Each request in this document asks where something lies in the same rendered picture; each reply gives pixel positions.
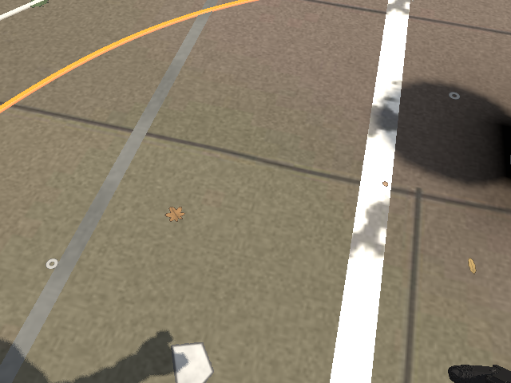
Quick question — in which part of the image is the right robot hand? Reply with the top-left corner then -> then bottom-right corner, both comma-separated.
448,365 -> 511,383

